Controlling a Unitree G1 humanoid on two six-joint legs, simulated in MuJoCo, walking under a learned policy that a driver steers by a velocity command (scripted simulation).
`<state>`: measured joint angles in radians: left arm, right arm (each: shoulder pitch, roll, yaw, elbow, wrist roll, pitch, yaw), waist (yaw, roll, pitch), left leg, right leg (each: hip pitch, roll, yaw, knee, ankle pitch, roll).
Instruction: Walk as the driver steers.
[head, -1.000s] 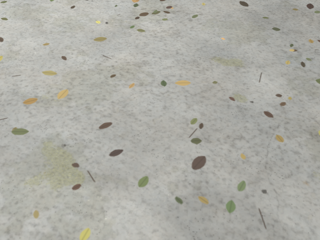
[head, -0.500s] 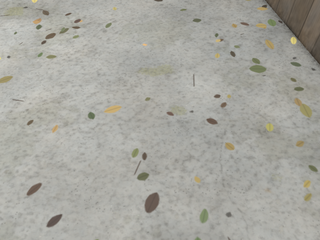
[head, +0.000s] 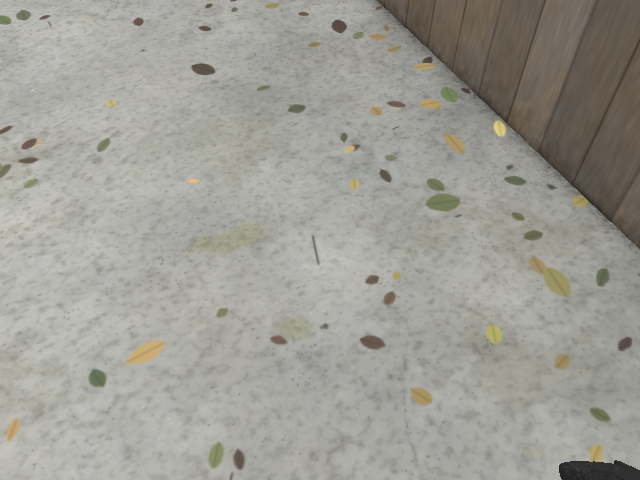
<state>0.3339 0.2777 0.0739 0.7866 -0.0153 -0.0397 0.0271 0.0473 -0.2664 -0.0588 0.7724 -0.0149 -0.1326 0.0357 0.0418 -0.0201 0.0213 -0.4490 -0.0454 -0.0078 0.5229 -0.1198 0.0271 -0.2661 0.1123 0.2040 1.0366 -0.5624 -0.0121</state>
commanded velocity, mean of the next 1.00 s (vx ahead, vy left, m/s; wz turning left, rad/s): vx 0.26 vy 0.00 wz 0.42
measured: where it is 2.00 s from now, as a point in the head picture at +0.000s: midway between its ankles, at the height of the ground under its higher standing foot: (151, 377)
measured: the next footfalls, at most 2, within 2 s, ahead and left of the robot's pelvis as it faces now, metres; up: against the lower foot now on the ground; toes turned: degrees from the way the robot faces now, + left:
right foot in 0.36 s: +0.17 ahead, -0.12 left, +0.00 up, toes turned +14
left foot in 0.82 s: +0.17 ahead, +0.19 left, +0.00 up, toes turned +28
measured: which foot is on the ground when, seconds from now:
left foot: down 0.00-0.36, up 0.38-0.80, down 0.82-1.00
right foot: up 0.00-0.34, down 0.36-0.82, up 0.84-1.00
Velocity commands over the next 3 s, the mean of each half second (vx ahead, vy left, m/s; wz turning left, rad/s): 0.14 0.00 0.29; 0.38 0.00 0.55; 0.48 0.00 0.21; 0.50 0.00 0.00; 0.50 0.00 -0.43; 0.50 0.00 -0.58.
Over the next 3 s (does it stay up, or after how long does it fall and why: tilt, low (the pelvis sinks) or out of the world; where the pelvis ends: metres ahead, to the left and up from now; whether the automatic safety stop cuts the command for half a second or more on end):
stays up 1.17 0.68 0.01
